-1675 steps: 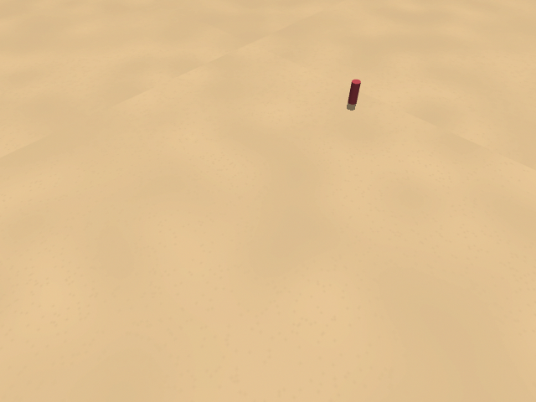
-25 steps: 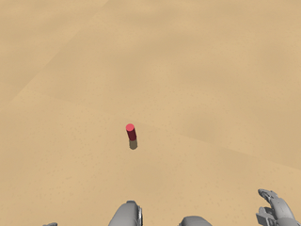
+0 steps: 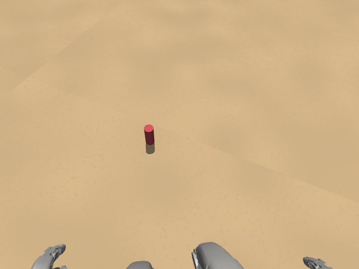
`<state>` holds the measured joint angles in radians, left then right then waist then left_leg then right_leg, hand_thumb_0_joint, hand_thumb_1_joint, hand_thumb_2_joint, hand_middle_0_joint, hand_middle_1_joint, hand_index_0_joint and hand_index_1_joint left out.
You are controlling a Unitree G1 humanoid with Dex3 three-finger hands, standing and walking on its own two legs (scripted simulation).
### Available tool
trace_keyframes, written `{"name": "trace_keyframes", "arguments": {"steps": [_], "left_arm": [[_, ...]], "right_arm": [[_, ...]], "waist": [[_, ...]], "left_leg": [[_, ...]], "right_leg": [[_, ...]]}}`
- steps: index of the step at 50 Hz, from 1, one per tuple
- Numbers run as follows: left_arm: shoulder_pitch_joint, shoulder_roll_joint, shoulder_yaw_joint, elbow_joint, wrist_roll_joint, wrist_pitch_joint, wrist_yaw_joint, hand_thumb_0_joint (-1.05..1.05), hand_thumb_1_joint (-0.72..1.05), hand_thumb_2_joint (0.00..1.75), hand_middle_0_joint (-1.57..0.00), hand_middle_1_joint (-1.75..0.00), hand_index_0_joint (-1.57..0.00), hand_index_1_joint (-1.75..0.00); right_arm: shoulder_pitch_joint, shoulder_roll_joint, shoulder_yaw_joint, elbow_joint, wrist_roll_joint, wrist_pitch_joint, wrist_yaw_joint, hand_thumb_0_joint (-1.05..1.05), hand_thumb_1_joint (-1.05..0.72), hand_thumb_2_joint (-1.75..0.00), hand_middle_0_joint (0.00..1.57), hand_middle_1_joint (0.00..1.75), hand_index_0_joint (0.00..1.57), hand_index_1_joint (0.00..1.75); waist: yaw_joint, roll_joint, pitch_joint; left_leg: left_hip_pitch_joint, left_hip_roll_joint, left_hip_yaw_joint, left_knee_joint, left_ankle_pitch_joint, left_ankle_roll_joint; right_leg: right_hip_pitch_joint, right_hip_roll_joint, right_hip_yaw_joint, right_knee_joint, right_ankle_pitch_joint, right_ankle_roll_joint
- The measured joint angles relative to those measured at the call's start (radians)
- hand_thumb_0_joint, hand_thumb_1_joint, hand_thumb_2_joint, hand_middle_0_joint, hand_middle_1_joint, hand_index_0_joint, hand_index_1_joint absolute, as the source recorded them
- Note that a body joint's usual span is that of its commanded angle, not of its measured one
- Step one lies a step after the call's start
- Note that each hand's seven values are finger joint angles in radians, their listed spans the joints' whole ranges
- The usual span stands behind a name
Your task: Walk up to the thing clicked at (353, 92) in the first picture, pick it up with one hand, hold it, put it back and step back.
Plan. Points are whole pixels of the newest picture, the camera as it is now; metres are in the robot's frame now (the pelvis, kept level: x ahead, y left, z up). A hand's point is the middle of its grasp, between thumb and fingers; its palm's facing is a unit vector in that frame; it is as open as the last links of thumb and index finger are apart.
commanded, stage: step back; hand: left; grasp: from the side
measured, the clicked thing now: (149, 135) +0.88 +0.14 -0.69
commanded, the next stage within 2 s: stand in 1.40 s
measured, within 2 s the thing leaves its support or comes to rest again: neither
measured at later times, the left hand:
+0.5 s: hand out of the picture -0.09 +0.25 -0.14, palm faces +0.05 -0.90 -0.44, open 7.4 cm
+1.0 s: hand out of the picture -0.18 +0.23 -0.14, palm faces +0.09 -0.91 -0.41, open 7.4 cm
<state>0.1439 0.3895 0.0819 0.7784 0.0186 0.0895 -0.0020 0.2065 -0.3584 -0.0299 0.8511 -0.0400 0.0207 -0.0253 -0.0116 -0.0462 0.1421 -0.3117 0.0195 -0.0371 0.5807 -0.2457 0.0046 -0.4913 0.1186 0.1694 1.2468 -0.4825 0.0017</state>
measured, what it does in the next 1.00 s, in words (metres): walks backwards: right foot, then left foot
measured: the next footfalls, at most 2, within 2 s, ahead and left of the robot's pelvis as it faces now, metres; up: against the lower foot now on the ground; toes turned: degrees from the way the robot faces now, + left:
right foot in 0.14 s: -0.10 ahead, -0.15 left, +0.00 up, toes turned +1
left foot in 0.48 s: -0.15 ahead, +0.08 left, +0.00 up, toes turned +1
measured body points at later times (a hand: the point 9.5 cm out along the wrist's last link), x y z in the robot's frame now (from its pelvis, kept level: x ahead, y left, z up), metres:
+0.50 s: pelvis -0.17 -0.04 -0.01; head -0.14 -0.04 +0.43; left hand -0.09 +0.29 -0.11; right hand -0.08 -0.35 -0.14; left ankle -0.19 +0.07 -0.73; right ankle -0.11 -0.17 -0.73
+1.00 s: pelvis -0.18 -0.04 +0.01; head -0.17 -0.06 +0.45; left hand -0.18 +0.28 -0.11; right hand -0.08 -0.36 -0.12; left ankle -0.14 +0.11 -0.70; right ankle -0.17 -0.16 -0.73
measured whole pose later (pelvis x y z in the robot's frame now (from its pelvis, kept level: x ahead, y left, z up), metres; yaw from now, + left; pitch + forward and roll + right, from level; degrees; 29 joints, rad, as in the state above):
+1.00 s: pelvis -0.18 -0.04 +0.01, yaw +3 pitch -3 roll -1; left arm 0.31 0.36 0.06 0.99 0.04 -0.05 -0.01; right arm 0.23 -0.42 -0.07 0.96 -0.03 0.01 0.03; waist 0.05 0.05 0.06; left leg -0.41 0.01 -0.09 0.82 -0.38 -0.01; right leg -0.19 -0.02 -0.05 0.50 -0.27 -0.02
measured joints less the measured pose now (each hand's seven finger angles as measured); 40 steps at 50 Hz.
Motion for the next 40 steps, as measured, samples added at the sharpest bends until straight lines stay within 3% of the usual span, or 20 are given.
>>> {"name": "trace_keyframes", "arguments": {"steps": [3, 5, 7, 8, 9, 11, 13, 15, 17, 20, 23, 26, 28, 30, 36, 38, 40], "left_arm": [[0.025, 0.013, 0.005, 0.014, 0.004, -0.005, 0.0, 0.0, 0.9, 0.9, -0.2, -0.3, -0.2, -0.3], [0.04, 0.02, 0.003, 0.025, 0.005, -0.011, 0.001, 0.01, 0.9, 0.9, -0.2, -0.3, -0.2, -0.3], [0.053, 0.024, 0.001, 0.043, 0.004, -0.023, 0.0, 0.01, 0.9, 0.9, -0.2, -0.3, -0.2, -0.3], [0.048, 0.014, 0.002, 0.062, 0.006, -0.03, 0.002, 0.01, 0.9, 0.9, -0.2, -0.3, -0.2, -0.3], [0.041, -0.005, -0.001, 0.08, 0.01, -0.031, 0.002, 0.01, 0.9, 0.9, -0.2, -0.3, -0.2, -0.3], [0.058, -0.021, -0.014, 0.084, 0.019, -0.032, -0.008, 0.01, 0.9, 0.9, -0.2, -0.3, -0.2, -0.3], [0.083, -0.023, -0.02, 0.082, 0.022, -0.034, -0.007, 0.01, 0.9, 0.9, -0.2, -0.3, -0.2, -0.3], [0.095, -0.031, -0.025, 0.087, 0.025, -0.035, -0.001, 0.01, 0.9, 0.9, -0.21, -0.31, -0.2, -0.3], [0.094, -0.034, -0.023, 0.088, 0.029, -0.041, 0.003, 0.01, 0.9, 0.9, -0.21, -0.31, -0.21, -0.3], [0.081, -0.026, -0.02, 0.072, 0.036, -0.06, 0.009, 0.01, 0.9, 0.9, -0.21, -0.31, -0.21, -0.3], [0.053, -0.008, -0.016, 0.059, 0.032, -0.073, 0.01, 0.01, 0.9, 0.9, -0.21, -0.31, -0.21, -0.3], [0.038, 0.022, -0.01, 0.071, 0.02, -0.07, 0.012, 0.01, 0.9, 0.9, -0.21, -0.31, -0.2, -0.3], [0.06, 0.013, -0.013, 0.106, 0.012, -0.065, 0.014, 0.0, 0.9, 0.9, -0.2, -0.3, -0.2, -0.3], [0.076, 0.008, -0.018, 0.14, 0.006, -0.063, 0.003, 0.01, 0.9, 0.9, -0.2, -0.3, -0.2, -0.3], [0.123, 0.014, -0.01, 0.193, 0.003, -0.086, -0.016, 0.01, 0.9, 0.9, -0.2, -0.3, -0.2, -0.3], [0.123, -0.003, -0.008, 0.214, 0.011, -0.1, -0.009, 0.01, 0.9, 0.9, -0.2, -0.3, -0.2, -0.3], [0.133, -0.019, -0.01, 0.215, 0.023, -0.117, -0.005, 0.01, 0.9, 0.9, -0.2, -0.3, -0.2, -0.3]], "right_arm": [[-0.038, -0.014, -0.007, -0.031, 0.003, -0.003, -0.003, 0.0, -0.9, -0.89, 0.21, 0.3, 0.21, 0.3], [-0.07, -0.028, -0.009, -0.053, 0.004, -0.003, -0.005, 0.0, -0.9, -0.89, 0.21, 0.3, 0.21, 0.3], [-0.101, -0.046, -0.01, -0.071, 0.007, 0.004, -0.003, 0.0, -0.9, -0.89, 0.21, 0.3, 0.21, 0.3], [-0.12, -0.061, -0.012, -0.073, 0.01, 0.009, -0.002, 0.0, -0.9, -0.89, 0.21, 0.3, 0.2, 0.3], [-0.134, -0.077, -0.018, -0.069, 0.015, 0.016, -0.002, 0.0, -0.9, -0.89, 0.21, 0.3, 0.2, 0.3], [-0.126, -0.078, -0.027, -0.059, 0.022, 0.033, -0.011, 0.0, -0.9, -0.89, 0.2, 0.3, 0.2, 0.3], [-0.106, -0.064, -0.028, -0.041, 0.029, 0.042, -0.012, 0.0, -0.91, -0.89, 0.2, 0.3, 0.2, 0.3], [-0.085, -0.065, -0.022, -0.03, 0.036, 0.042, -0.008, 0.0, -0.91, -0.89, 0.2, 0.3, 0.2, 0.3], [-0.06, -0.066, -0.019, -0.021, 0.038, 0.036, -0.008, 0.0, -0.91, -0.89, 0.2, 0.3, 0.2, 0.3], [-0.025, -0.06, -0.014, 0.002, 0.033, 0.028, -0.002, 0.0, -0.91, -0.89, 0.2, 0.3, 0.2, 0.3], [0.006, -0.044, -0.014, 0.04, 0.021, 0.024, 0.01, 0.0, -0.91, -0.89, 0.2, 0.3, 0.2, 0.3], [0.007, 0.007, -0.015, 0.088, 0.003, 0.012, 0.021, 0.0, -0.91, -0.89, 0.2, 0.3, 0.2, 0.3], [0.03, 0.017, -0.006, 0.095, -0.002, 0.005, 0.034, 0.0, -0.91, -0.89, 0.2, 0.3, 0.2, 0.3], [0.041, 0.018, -0.003, 0.105, -0.003, 0.002, 0.042, 0.01, -0.9, -0.89, 0.21, 0.3, 0.2, 0.3], [0.024, 0.014, -0.009, 0.101, -0.004, -0.01, 0.051, 0.01, -0.9, -0.89, 0.21, 0.3, 0.21, 0.3], [0.012, -0.005, -0.016, 0.098, 0.002, 0.0, 0.052, 0.0, -0.9, -0.89, 0.21, 0.3, 0.2, 0.3], [0.017, -0.019, -0.024, 0.099, 0.005, 0.011, 0.045, 0.0, -0.9, -0.89, 0.21, 0.3, 0.2, 0.3]], "waist": [[0.017, -0.003, 0.006], [0.032, 0.002, 0.017], [0.042, 0.011, 0.023], [0.04, 0.041, 0.034], [0.026, 0.09, 0.051], [0.021, 0.106, 0.034], [0.053, 0.066, 0.004], [0.055, 0.06, -0.015], [0.047, 0.066, -0.031], [0.04, 0.082, -0.039], [0.03, 0.086, -0.043], [0.048, 0.0, -0.021], [0.036, 0.005, -0.06], [0.018, 0.028, -0.085], [0.015, 0.032, -0.11], [0.018, 0.071, -0.097], [0.023, 0.104, -0.101]], "left_leg": [[-0.046, 0.02, 0.01, 0.009, 0.029, -0.004], [-0.08, 0.039, 0.025, 0.033, 0.04, -0.014], [-0.124, 0.057, 0.034, 0.08, 0.041, -0.028], [-0.146, 0.077, 0.02, 0.11, 0.04, -0.035], [-0.16, 0.098, -0.016, 0.132, 0.043, -0.022], [-0.2, 0.046, -0.075, 0.222, -0.121, -0.007], [-0.223, -0.036, -0.08, 0.378, -0.231, -0.006], [-0.223, -0.093, -0.096, 0.503, -0.237, -0.002], [-0.201, -0.117, -0.098, 0.556, -0.228, -0.007], [-0.107, -0.095, -0.067, 0.444, -0.241, -0.018], [0.012, -0.054, -0.017, 0.208, -0.267, -0.013], [0.099, -0.096, 0.036, 0.045, -0.112, 0.012], [0.097, -0.085, 0.034, 0.034, -0.103, 0.029], [0.101, -0.06, 0.018, 0.017, -0.096, 0.041], [0.09, -0.031, 0.031, -0.005, -0.065, 0.014], [0.074, 0.0, 0.018, 0.044, -0.094, 0.01], [0.037, 0.0, -0.028, 0.138, -0.188, 0.02]], "right_leg": [[0.085, -0.039, -0.011, -0.115, -0.02, 0.023], [0.153, -0.081, -0.042, -0.282, -0.025, 0.024], [0.233, -0.115, -0.076, -0.505, 0.044, 0.016], [0.258, -0.102, -0.095, -0.565, 0.044, 0.018], [0.266, -0.073, -0.124, -0.572, 0.059, 0.013], [0.234, -0.078, -0.144, -0.541, 0.073, 0.002], [0.199, -0.113, -0.107, -0.528, 0.092, -0.006], [0.187, -0.134, -0.101, -0.558, 0.127, -0.008], [0.168, -0.143, -0.113, -0.576, 0.155, -0.007], [0.142, -0.143, -0.144, -0.578, 0.18, -0.006], [0.117, -0.153, -0.19, -0.552, 0.183, -0.005], [0.105, -0.198, -0.147, -0.495, 0.146, -0.006], [0.092, -0.171, -0.138, -0.451, 0.039, -0.011], [0.097, -0.144, -0.151, -0.403, 0.007, -0.013], [0.212, -0.137, -0.176, -0.59, 0.064, -0.013], [0.251, -0.105, -0.195, -0.667, 0.189, -0.02], [0.261, -0.084, -0.218, -0.678, 0.206, -0.027]]}}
